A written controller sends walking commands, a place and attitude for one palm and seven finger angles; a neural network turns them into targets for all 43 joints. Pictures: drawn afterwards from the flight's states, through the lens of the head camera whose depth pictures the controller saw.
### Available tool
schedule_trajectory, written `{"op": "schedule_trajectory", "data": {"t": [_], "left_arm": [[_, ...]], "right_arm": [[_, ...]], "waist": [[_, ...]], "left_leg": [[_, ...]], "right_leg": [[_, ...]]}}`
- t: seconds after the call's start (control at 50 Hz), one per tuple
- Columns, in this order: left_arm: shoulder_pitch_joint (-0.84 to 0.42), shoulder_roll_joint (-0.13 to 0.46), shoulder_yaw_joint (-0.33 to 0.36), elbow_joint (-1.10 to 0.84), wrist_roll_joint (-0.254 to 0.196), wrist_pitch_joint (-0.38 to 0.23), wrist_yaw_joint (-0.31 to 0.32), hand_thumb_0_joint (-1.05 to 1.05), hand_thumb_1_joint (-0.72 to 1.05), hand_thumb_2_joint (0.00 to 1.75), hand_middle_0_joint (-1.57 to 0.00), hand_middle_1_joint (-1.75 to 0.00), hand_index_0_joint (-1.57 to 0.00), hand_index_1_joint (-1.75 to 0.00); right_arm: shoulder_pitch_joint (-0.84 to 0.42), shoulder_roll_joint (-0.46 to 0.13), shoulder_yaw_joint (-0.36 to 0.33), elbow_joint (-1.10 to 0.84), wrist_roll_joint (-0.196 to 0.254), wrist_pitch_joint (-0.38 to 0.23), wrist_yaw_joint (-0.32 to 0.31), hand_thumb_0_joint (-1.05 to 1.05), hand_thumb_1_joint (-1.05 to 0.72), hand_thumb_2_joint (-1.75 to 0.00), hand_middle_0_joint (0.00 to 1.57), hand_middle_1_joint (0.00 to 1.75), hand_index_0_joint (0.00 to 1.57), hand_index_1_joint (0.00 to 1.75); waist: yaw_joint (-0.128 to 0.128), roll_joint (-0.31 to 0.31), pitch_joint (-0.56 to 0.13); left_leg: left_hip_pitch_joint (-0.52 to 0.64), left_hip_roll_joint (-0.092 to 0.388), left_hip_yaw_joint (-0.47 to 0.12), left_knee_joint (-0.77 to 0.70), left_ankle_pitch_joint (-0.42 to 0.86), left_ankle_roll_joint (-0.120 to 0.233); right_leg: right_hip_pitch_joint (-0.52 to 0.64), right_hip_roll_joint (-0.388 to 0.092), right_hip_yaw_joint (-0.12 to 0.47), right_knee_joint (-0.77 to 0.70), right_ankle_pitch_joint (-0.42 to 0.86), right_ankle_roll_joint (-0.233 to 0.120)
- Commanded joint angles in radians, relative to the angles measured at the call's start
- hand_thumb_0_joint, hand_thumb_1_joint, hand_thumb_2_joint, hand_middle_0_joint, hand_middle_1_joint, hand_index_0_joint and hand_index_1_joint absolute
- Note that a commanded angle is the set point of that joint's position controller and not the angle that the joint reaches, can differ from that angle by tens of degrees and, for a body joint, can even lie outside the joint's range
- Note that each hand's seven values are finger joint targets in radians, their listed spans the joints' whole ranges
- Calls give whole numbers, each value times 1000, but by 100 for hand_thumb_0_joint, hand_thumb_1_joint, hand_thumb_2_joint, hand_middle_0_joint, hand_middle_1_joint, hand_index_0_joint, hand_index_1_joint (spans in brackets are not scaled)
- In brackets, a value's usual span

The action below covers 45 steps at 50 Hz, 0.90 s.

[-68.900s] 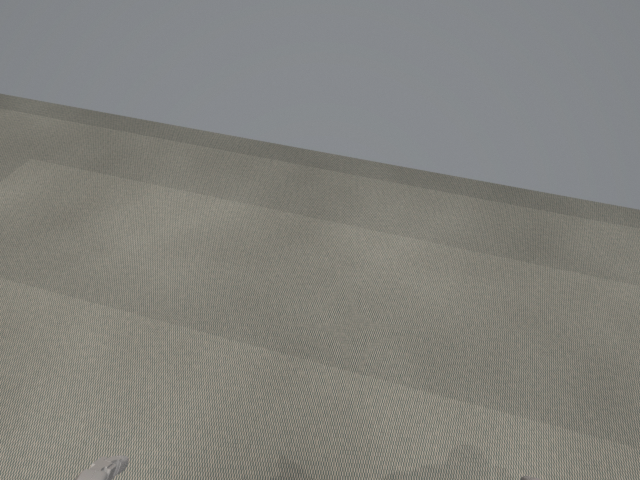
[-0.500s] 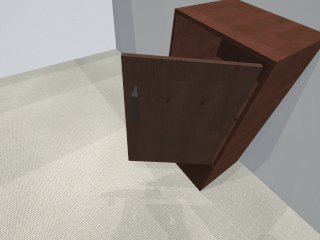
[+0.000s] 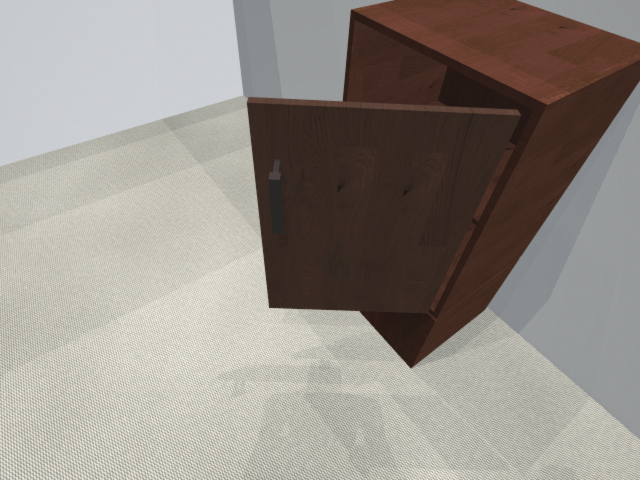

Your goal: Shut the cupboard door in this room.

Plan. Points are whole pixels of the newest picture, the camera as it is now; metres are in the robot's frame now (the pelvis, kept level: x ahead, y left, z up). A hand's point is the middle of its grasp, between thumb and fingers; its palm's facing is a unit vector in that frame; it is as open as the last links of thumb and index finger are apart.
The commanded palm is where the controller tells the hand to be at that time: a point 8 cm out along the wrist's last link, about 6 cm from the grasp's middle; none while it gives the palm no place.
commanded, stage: come to a stop and stand still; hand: left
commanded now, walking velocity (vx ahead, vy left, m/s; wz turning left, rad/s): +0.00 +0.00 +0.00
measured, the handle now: (277, 197) +0.57 +0.12 +0.00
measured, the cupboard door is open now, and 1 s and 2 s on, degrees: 53 53 53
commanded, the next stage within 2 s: look again from close up in 0.94 s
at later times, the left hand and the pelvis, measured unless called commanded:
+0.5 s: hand out of the picture -0.01 +0.13 -0.18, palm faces +0.05 -0.99 -0.14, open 7.4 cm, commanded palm none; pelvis +0.01 -0.02 +0.00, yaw +0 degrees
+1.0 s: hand out of the picture +0.01 +0.13 -0.18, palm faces +0.04 -0.99 -0.14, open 7.4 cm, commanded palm none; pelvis +0.03 -0.02 +0.00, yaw +0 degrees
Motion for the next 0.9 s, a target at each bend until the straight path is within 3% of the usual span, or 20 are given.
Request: {"op": "schedule_trajectory", "data": {"t": [0.0, 0.24, 0.52, 0.88], "left_arm": [[57, 75, 9, -25, -1, -21, 3, 0, 90, 90, -20, -30, -20, -30], [58, 67, 8, -22, -4, -25, 4, 0, 90, 90, -20, -30, -20, -30], [31, 68, 13, -36, -8, -27, 7, 0, 90, 90, -20, -30, -20, -30], [24, 80, 10, -28, -5, -27, 7, 0, 90, 90, -20, -30, -20, -30]], "right_arm": [[69, -75, -7, -23, -2, -7, -5, 0, -90, -90, 20, 30, 20, 30], [70, -68, 6, -16, -4, -12, -8, 0, -90, -90, 20, 30, 20, 30], [75, -63, 9, 1, -4, -25, -11, 0, -90, -90, 20, 30, 20, 30], [44, -82, 9, 0, -1, -26, -14, 0, -90, -90, 20, 30, 20, 30]], "waist": [[-24, 14, 71], [-14, 12, 94], [-2, 11, 41], [-4, 11, 45]], "left_leg": [[45, 105, -128, -89, -193, -23], [24, 103, -117, -64, -123, -31], [41, 119, -114, -37, 26, -30], [89, 128, -108, -33, 75, -30]], "right_leg": [[-144, -65, 92, -131, -120, -42], [-135, -65, 89, -131, -97, -46], [-56, -64, 73, -106, 21, -49], [-44, -63, 71, -119, 67, -42]]}}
